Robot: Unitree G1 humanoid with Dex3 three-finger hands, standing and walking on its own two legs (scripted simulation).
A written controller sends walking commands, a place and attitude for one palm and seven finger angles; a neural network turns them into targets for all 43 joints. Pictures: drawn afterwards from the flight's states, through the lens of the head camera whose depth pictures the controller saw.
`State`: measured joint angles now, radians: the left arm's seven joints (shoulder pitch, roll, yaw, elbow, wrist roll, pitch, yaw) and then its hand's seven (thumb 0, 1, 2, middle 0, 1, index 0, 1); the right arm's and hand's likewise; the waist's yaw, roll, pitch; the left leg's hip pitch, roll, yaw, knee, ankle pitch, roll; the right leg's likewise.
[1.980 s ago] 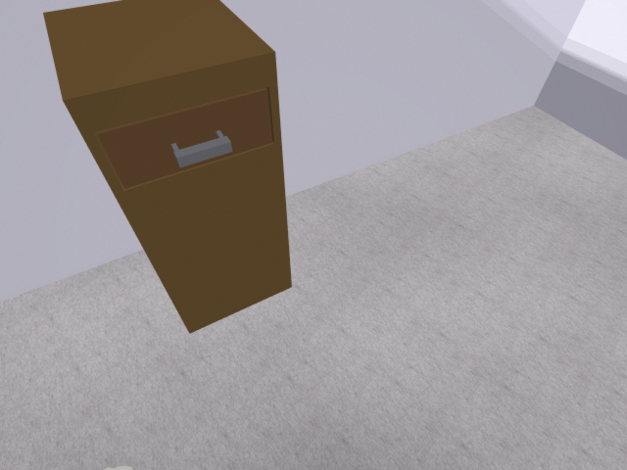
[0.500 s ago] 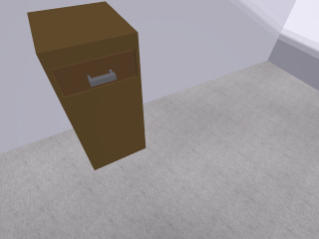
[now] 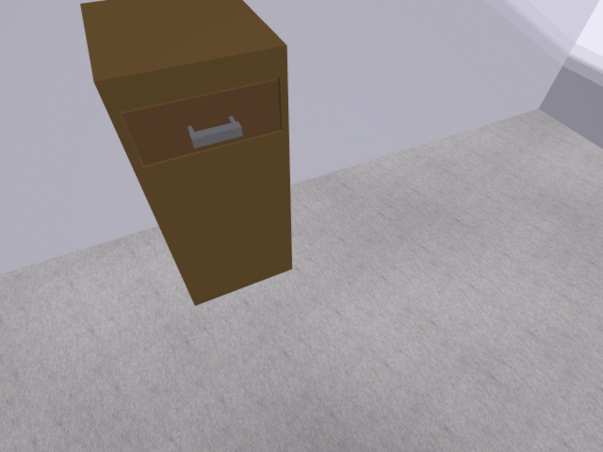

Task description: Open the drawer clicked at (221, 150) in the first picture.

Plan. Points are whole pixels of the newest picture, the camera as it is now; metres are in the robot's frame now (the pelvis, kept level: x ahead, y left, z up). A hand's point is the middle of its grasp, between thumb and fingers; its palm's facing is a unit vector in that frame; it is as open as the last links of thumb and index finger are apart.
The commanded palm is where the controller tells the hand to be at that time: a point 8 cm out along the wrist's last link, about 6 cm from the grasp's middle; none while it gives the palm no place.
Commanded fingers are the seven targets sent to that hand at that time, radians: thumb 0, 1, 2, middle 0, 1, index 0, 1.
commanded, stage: turn to face it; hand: left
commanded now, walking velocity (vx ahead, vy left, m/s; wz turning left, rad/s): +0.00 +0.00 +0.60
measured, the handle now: (214, 129) +0.77 +0.25 -0.02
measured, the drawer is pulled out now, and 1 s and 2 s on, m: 0.00 0.00 0.00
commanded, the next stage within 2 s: take the last steps up to it in 0.80 s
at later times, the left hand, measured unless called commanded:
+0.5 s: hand out of the picture -0.03 +0.27 -0.17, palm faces +0.29 -0.93 -0.25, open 7.4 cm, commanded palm none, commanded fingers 0.00 0.90 0.90 -0.20 -0.30 -0.20 -0.30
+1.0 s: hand out of the picture -0.09 +0.16 -0.15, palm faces +0.47 -0.85 -0.26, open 7.4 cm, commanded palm none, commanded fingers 0.00 0.90 0.90 -0.20 -0.30 -0.20 -0.30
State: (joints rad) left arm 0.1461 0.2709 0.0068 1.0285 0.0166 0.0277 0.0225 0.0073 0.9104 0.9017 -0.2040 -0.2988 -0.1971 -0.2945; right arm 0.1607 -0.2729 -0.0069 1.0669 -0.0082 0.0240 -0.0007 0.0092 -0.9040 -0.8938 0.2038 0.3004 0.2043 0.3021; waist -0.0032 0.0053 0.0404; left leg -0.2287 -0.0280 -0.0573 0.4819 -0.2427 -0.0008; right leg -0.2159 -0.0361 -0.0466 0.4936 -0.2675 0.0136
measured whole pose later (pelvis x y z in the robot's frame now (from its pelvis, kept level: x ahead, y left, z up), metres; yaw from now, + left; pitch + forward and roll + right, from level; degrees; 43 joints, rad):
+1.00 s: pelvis -0.04 -0.02 +0.01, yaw +27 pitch +0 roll +1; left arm 0.29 0.14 0.03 0.98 0.03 0.00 0.03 0.01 0.91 0.90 -0.20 -0.30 -0.20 -0.29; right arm 0.25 -0.24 -0.09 1.01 -0.03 0.06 0.00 0.01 -0.91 -0.89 0.20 0.30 0.20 0.30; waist -0.01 0.05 0.02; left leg -0.47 0.00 -0.05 1.07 -0.31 -0.04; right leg -0.18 -0.03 -0.10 0.44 -0.26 -0.04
